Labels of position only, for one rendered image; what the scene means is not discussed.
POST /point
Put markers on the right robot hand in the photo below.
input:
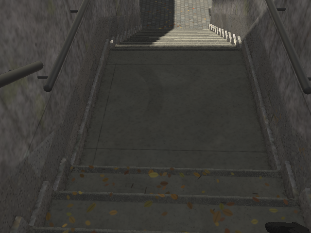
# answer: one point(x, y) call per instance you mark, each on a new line
point(285, 227)

